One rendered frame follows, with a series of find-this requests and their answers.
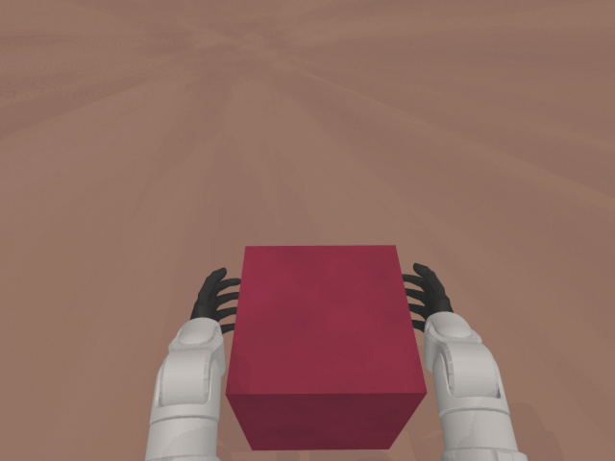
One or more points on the left robot hand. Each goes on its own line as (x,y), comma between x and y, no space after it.
(208,301)

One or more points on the robot right forearm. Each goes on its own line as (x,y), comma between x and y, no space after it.
(469,393)

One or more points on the right robot hand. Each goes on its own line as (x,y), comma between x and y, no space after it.
(433,297)

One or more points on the carton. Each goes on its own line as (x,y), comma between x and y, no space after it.
(324,354)

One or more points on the robot left forearm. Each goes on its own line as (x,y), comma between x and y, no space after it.
(186,403)

